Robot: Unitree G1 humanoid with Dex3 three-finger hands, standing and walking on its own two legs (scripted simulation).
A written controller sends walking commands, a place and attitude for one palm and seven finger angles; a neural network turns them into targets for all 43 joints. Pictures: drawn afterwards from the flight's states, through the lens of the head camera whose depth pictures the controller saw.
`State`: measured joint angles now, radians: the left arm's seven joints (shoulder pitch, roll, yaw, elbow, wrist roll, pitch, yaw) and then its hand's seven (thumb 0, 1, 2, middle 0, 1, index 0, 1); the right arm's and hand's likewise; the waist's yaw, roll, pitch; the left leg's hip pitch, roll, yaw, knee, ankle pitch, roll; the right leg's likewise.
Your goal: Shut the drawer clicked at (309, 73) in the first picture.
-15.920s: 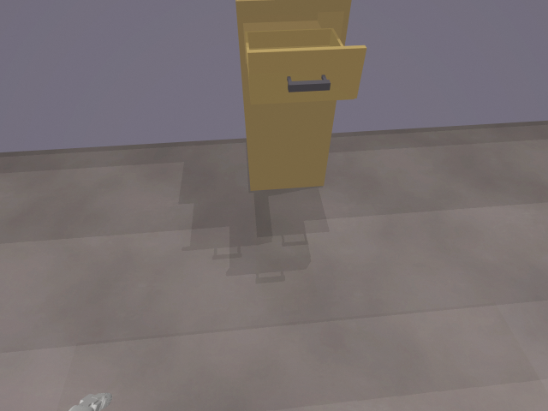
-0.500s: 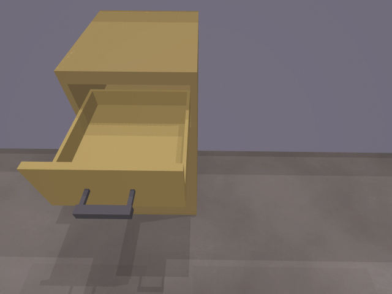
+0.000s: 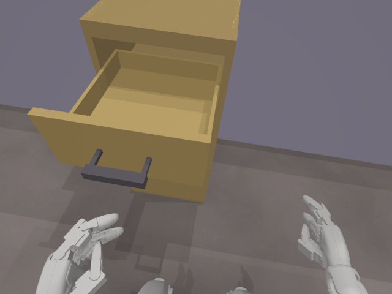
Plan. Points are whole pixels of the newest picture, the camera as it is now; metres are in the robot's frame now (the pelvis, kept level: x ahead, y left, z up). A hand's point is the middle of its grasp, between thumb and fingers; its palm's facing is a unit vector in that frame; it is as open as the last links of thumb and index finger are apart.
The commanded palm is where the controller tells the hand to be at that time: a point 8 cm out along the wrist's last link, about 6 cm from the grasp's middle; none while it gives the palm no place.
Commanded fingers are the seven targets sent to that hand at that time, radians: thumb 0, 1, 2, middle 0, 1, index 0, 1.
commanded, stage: raise the hand and make a fist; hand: left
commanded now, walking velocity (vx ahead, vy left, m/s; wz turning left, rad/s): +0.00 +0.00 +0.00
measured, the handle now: (119, 167) +0.33 +0.20 +0.07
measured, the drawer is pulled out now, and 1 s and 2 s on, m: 0.29 0.29 0.29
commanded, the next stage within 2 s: bring the fist close to the handle in 1.42 s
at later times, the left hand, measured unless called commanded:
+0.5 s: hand (105, 257) +0.16 +0.16 +0.09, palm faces -0.01 -1.00 -0.06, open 3.3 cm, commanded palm +0.10 +0.22 +0.11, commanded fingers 0.00 0.90 0.90 -1.20 -1.38 -1.20 -1.38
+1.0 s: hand (81, 251) +0.15 +0.17 +0.15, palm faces +0.05 -0.99 -0.13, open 3.2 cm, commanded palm +0.09 +0.22 +0.17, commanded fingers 0.00 0.90 0.90 -1.40 -1.60 -1.40 -1.60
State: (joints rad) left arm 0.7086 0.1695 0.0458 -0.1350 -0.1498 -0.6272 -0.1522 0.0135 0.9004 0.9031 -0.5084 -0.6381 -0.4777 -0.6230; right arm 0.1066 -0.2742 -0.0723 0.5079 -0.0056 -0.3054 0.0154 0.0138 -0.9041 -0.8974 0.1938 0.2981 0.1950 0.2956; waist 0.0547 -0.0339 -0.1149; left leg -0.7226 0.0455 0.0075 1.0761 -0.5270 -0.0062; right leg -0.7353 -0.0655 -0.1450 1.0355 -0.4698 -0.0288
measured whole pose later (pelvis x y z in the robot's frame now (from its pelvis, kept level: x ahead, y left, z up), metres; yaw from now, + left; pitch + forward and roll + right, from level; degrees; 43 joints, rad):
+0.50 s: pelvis +0.01 +0.01 +0.01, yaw -1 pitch +10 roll -2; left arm 0.80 0.19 0.05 -0.41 -0.20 -0.35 -0.18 0.01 0.90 0.90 -1.00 -1.18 -1.00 -1.18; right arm 0.26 -0.23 -0.03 0.53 0.04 -0.23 -0.03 0.02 -0.90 -0.90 0.20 0.30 0.20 0.30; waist 0.01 0.03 -0.10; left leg -0.67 0.04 0.02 1.02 -0.52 0.01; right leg -0.68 -0.06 -0.13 0.97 -0.45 -0.01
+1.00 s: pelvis +0.02 +0.01 +0.03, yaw +0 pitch +4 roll -2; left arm 0.83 0.23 0.12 -0.54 -0.23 -0.21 -0.18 0.01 0.89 0.90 -1.38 -1.59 -1.38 -1.58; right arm 0.23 -0.19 0.04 0.50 0.07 -0.29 -0.04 0.02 -0.90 -0.90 0.20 0.30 0.20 0.30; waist 0.05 0.05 -0.12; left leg -0.47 0.04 0.02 0.88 -0.48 0.00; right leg -0.48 -0.05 -0.14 0.83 -0.41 -0.01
